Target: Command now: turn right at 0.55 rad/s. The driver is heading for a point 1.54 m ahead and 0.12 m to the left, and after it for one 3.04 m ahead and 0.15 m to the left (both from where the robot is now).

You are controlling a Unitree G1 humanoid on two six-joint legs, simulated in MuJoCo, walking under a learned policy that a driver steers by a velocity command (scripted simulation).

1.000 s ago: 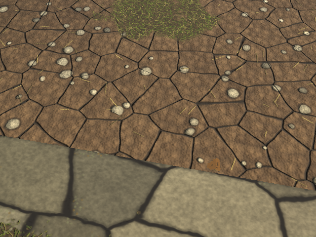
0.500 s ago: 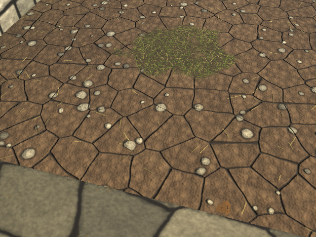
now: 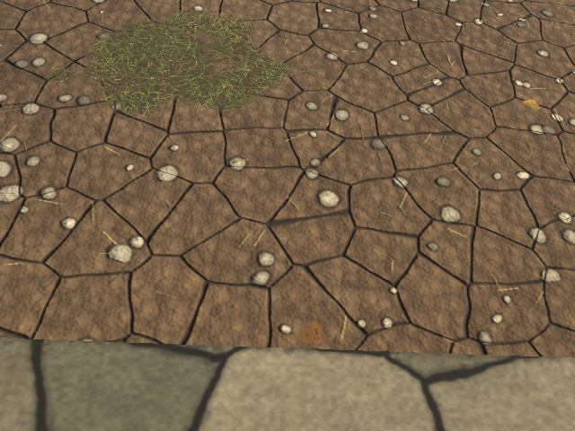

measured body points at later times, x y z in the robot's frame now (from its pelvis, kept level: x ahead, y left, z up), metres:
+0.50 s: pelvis +0.08 -0.06 +0.00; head +0.09 -0.08 +0.45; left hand +0.21 +0.19 -0.11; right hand +0.07 -0.33 -0.15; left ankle +0.08 +0.08 -0.68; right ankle +0.02 -0.13 -0.75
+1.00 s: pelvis +0.34 -0.03 -0.01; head +0.37 -0.02 +0.44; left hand +0.41 +0.24 -0.14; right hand +0.46 -0.30 -0.14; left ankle +0.37 +0.01 -0.75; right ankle +0.30 -0.18 -0.65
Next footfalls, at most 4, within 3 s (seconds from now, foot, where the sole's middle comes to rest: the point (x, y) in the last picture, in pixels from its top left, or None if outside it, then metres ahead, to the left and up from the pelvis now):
0.36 right None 0.06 -0.14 -0.78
0.84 left None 0.41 0.01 -0.78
1.38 right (311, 315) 0.76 -0.07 -0.78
1.88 left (208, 257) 0.92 0.21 -0.78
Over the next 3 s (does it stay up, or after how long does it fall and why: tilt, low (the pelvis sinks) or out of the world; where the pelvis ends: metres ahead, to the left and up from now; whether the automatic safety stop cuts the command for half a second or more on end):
stays up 1.40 0.09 -0.03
